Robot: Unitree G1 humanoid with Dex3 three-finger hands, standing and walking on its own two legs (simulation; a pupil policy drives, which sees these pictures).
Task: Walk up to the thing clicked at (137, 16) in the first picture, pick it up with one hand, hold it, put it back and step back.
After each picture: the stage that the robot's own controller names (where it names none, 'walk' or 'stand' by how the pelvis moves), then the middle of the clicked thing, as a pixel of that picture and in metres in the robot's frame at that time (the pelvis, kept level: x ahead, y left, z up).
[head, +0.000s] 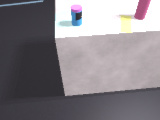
stand; out of the picture +0.95 -0.36 +0.04
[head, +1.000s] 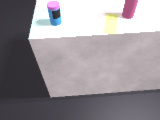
rise first; out of the picture +0.85 -0.24 +0.07
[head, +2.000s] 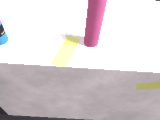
walk; (94, 21) +0.61 +0.01 +0.08
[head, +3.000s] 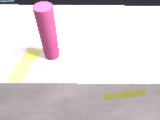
stand; (48, 34) +0.55 +0.16 +0.07
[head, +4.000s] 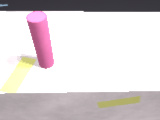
stand; (42, 43) +0.52 +0.18 +0.05
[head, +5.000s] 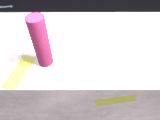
stand; (41, 42) +0.54 +0.20 +0.04
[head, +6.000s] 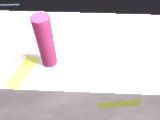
stand; (45, 43) +0.53 +0.18 +0.04
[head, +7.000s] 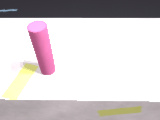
stand; (43, 51) +0.50 +0.19 +0.04
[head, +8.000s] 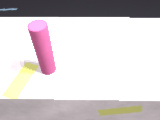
stand; (43, 50) +0.50 +0.19 +0.04
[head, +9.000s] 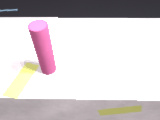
rise first; (44, 50) +0.50 +0.19 +0.04
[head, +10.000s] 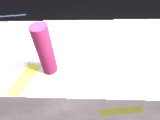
rise first; (45, 50) +0.51 +0.21 +0.04
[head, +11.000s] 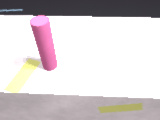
go down; (45, 46) +0.52 +0.20 +0.05
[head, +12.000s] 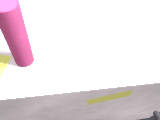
go down; (16, 37) +0.49 +0.20 +0.09
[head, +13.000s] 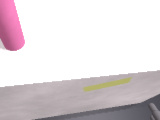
close in; (4, 15) +0.50 +0.20 +0.11
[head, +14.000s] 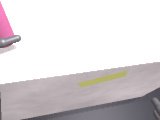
close; out of the picture +0.51 +0.22 +0.13
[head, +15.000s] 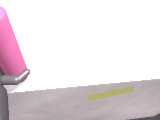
lift; (7, 51) +0.40 +0.22 +0.11
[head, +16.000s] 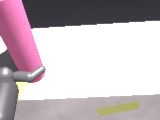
lift; (21, 43) +0.33 +0.17 +0.26
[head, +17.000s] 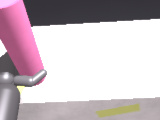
hold; (22, 47) +0.32 +0.16 +0.25
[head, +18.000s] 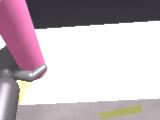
hold; (22, 41) +0.31 +0.16 +0.28
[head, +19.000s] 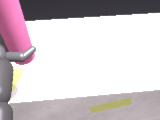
crouch; (12, 25) +0.41 +0.19 +0.25
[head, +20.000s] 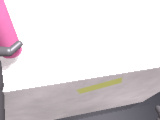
lower; out of the picture +0.50 +0.21 +0.12
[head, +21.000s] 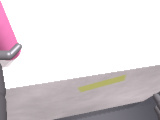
lower; out of the picture +0.49 +0.21 +0.12
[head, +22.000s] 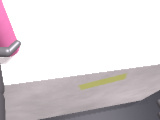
lower; out of the picture +0.49 +0.21 +0.12
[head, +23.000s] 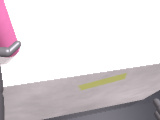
lower; out of the picture +0.50 +0.21 +0.12
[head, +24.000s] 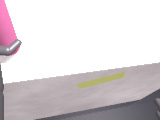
rest; out of the picture +0.50 +0.20 +0.12
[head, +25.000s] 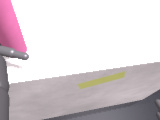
withdraw; (5, 24) +0.49 +0.19 +0.12
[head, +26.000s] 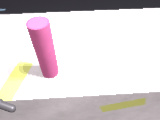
sink last; (45, 51) +0.46 +0.16 +0.08
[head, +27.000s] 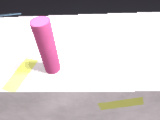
stand; (47, 48) +0.49 +0.19 +0.08
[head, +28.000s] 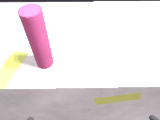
stand; (39, 41) +0.48 +0.19 +0.09
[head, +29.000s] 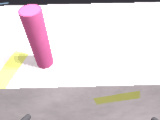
stand; (38, 40) +0.49 +0.19 +0.10
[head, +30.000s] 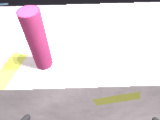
stand; (37, 41) +0.48 +0.19 +0.10
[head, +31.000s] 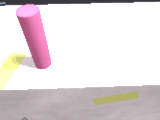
stand; (36, 41) +0.48 +0.19 +0.10
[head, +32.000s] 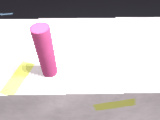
stand; (45, 53) +0.50 +0.18 +0.04
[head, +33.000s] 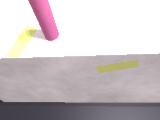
walk; (44, 15) +0.61 +0.19 +0.05
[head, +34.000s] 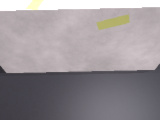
walk; out of the picture +0.94 +0.12 +0.07
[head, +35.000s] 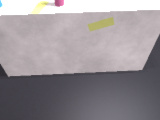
stand; out of the picture +1.11 +0.19 +0.06
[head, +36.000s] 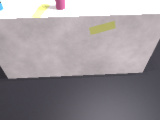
stand; out of the picture +1.09 +0.18 +0.04
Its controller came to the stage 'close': yes
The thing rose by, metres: 0.25
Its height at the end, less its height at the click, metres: +0.00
